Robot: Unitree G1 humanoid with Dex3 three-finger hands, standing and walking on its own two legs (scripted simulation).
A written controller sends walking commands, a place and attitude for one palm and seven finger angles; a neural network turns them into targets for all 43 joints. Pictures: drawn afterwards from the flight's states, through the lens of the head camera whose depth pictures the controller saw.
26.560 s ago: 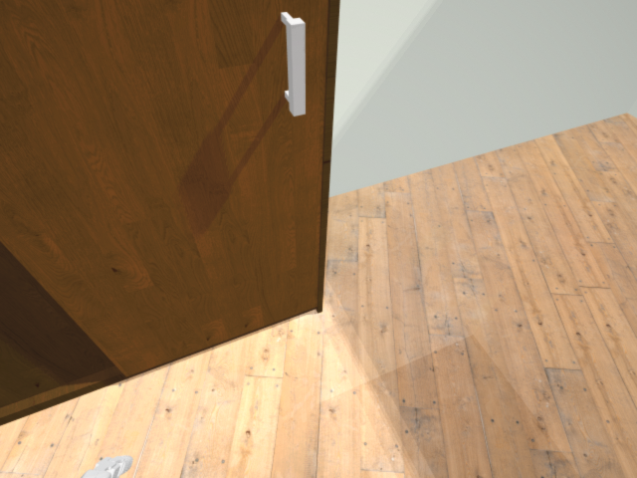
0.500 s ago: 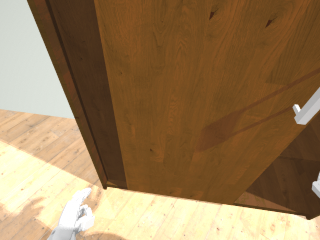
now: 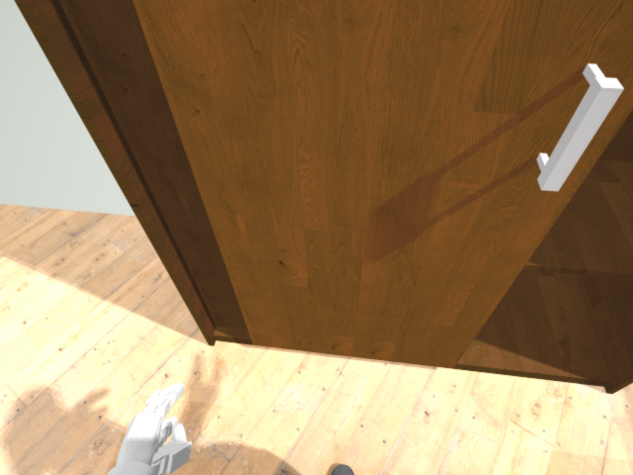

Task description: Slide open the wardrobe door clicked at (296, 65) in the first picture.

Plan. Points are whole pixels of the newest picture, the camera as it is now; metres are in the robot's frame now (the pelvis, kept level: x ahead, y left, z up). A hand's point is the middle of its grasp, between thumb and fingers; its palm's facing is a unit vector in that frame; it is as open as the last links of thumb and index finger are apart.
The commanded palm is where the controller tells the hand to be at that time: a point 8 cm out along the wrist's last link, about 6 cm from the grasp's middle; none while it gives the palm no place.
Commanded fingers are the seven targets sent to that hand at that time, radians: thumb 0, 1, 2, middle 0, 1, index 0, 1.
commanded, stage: step back with the hand held close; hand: right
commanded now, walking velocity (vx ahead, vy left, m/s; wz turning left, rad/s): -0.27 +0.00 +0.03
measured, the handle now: (569, 130) +0.51 -0.31 +0.17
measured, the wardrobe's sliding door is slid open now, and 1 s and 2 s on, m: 0.47 0.47 0.47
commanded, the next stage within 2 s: stop stepping back and stand still in 0.50 s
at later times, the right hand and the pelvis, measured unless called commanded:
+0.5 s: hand out of the picture +0.09 -0.35 +0.17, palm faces +0.46 +0.82 -0.35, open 7.4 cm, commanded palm +0.06 -0.38 +0.18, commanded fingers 0.00 -0.90 -0.90 0.20 0.30 0.20 0.30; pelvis -0.10 -0.08 -0.03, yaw +3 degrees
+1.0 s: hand out of the picture -0.07 -0.47 +0.17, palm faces +0.35 +0.86 -0.37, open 7.4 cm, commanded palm -0.15 -0.51 +0.18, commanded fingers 0.00 -0.90 -0.90 0.20 0.30 0.20 0.30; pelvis -0.31 -0.22 -0.01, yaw +4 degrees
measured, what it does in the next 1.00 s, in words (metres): walks backwards: right foot, then left foot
